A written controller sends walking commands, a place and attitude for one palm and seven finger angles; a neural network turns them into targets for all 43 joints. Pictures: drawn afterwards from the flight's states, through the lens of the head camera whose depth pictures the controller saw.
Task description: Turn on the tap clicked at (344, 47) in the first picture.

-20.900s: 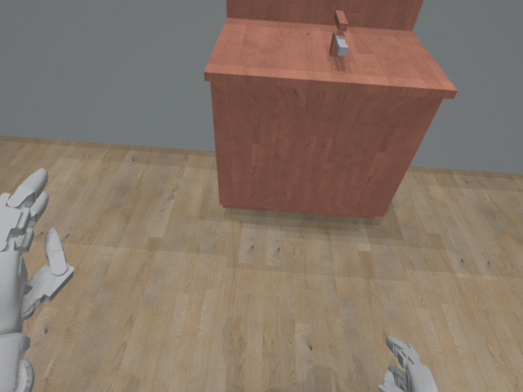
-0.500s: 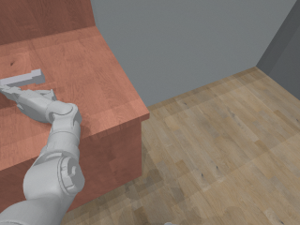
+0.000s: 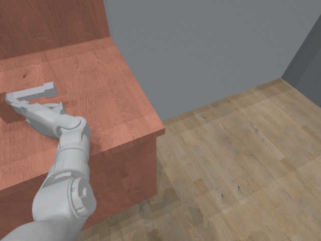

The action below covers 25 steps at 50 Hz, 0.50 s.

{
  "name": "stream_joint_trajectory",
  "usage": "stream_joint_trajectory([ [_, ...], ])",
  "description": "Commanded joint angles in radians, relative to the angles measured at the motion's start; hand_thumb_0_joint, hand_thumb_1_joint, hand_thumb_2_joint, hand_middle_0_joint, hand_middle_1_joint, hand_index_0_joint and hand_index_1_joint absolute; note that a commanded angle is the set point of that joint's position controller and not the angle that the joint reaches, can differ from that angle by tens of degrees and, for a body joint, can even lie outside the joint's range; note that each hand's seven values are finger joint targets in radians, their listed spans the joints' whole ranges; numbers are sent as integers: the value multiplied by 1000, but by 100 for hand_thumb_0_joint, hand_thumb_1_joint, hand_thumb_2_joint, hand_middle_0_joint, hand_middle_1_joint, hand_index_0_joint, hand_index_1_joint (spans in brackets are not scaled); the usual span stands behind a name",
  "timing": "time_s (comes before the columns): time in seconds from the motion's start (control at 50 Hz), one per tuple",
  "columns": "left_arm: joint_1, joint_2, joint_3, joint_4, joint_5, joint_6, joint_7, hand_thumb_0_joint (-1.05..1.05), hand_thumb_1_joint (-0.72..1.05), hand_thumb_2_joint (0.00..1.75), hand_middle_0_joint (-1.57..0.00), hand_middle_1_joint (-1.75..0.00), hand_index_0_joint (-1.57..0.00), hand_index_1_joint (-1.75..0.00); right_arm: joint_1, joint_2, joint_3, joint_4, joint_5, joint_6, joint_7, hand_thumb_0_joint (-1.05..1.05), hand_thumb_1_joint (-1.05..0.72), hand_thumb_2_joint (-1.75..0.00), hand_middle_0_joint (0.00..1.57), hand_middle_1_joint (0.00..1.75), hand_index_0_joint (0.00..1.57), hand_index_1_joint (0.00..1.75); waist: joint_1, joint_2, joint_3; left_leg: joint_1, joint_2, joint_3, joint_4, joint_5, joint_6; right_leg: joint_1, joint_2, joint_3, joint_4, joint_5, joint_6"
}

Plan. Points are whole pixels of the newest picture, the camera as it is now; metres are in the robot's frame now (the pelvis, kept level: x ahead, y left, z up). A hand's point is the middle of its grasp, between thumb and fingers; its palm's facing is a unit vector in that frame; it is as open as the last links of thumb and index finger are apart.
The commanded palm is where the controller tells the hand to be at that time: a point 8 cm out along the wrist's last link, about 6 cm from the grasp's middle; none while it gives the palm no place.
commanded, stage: lift the hand up off the lever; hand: left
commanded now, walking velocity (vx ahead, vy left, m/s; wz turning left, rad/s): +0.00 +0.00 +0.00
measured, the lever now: (50, 89) +0.51 +0.27 +0.10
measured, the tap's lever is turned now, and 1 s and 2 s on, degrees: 86 86 86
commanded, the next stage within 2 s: draw the hand back beside the body in 1.50 s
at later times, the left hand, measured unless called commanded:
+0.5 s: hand (49, 95) +0.44 +0.24 +0.14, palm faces +0.84 -0.54 -0.08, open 7.9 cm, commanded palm +0.39 +0.26 +0.15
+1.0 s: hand (51, 92) +0.43 +0.23 +0.16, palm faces +0.82 -0.56 -0.09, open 7.8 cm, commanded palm +0.38 +0.25 +0.17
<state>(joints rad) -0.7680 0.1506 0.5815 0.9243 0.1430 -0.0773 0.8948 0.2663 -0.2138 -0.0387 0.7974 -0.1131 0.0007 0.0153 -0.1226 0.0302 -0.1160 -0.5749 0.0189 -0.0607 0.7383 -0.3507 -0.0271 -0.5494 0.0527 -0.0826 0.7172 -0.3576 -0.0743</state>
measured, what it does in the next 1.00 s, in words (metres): stands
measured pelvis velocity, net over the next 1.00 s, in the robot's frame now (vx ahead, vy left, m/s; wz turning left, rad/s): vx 0.01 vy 0.02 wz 0.01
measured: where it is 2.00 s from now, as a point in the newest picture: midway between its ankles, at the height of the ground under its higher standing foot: outside the picture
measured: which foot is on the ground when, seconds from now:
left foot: down 0.00-1.00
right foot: down 0.00-1.00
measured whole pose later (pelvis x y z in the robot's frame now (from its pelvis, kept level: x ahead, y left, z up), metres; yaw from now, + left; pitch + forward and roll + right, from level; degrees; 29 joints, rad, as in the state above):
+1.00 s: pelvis +0.01 +0.02 +0.02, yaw +1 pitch +5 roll +0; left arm -0.69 0.03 0.34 0.60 0.08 0.20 0.88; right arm 0.19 -0.21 -0.04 0.82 -0.08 0.02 0.01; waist -0.01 0.04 -0.10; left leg -0.37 -0.01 -0.05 0.58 -0.30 -0.01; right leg -0.34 0.02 -0.07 0.57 -0.32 -0.05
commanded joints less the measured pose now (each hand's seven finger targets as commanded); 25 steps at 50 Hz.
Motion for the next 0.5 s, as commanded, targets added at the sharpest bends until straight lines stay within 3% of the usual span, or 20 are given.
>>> stream_joint_trajectory([
  [0.0,-617,369,-118,-374,97,-93,-20,0,90,90,-15,-15,-15,-15,19,-131,-40,-84,4,-31,-13,0,-90,-90,20,30,20,30,7,62,-387,140,-38,49,-47,238,72,246,-49,69,-104,356,70],
  [0.1,-628,353,-129,-423,95,-76,-19,0,90,90,-15,-15,-15,-15,13,-131,-43,-83,3,-37,-12,0,-90,-90,20,30,20,30,13,63,-400,172,-39,47,-51,270,69,253,-46,63,-102,371,64],
  [0.14,-544,316,-133,-393,67,-50,-30,0,90,90,-15,-15,-15,-15,12,-129,-44,-87,8,-34,-12,0,-90,-90,20,30,20,30,28,42,-390,165,-41,51,-60,282,63,284,-48,60,-108,405,67],
  [0.18,-427,263,-141,-285,21,6,-55,0,90,90,-15,-15,-15,-15,16,-139,-44,-84,19,-18,-14,0,-90,-90,20,30,20,30,37,1,-335,146,-46,54,-85,266,59,302,-49,54,-132,403,69],
  [0.22,-443,283,-127,-326,12,26,-54,0,90,90,-15,-15,-15,-15,6,-140,-37,-99,26,-15,-15,0,-90,-90,20,30,20,30,47,-20,-317,140,-47,57,-102,256,65,316,-58,61,-149,400,74],
  [0.26,-471,265,-140,-380,13,24,-45,0,90,90,-15,-15,-15,-15,-2,-134,-39,-100,28,-19,-14,0,-90,-90,20,30,20,30,47,-25,-315,164,-43,52,-112,267,64,313,-53,55,-157,388,70],
  [0.28,-463,258,-140,-397,14,22,-41,0,90,90,-15,-15,-15,-15,-8,-134,-40,-96,27,-19,-12,0,-90,-90,20,30,20,30,56,7,-307,184,-42,51,-117,278,62,304,-48,49,-159,371,62],
  [0.32,-462,181,-199,-436,18,23,-36,0,90,90,-15,-15,-15,-15,-12,-126,-42,-96,25,-28,-1,0,-90,-90,20,30,20,30,50,35,-314,224,-39,48,-115,319,56,285,-40,36,-150,377,55],
  [0.38,-422,168,-200,-469,11,42,-28,0,90,90,-15,-15,-15,-15,-27,-131,-48,-95,24,-31,1,0,-90,-90,20,30,20,30,63,21,-314,240,-38,42,-123,329,47,288,-35,28,-151,357,49],
  [0.44,-445,103,-249,-424,-11,78,-33,0,90,90,-15,-15,-15,-15,-48,-129,-43,-88,32,-32,-3,0,-90,-90,20,30,20,30,45,-20,-246,229,-38,41,-146,276,46,262,-36,24,-178,290,52],
  [0.48,-415,146,-202,-403,-24,103,-31,0,90,90,-15,-15,-15,-15,-55,-134,-42,-83,31,-24,-11,0,-90,-90,20,30,20,30,70,-15,-256,232,-42,42,-161,273,43,288,-37,27,-189,281,50],
])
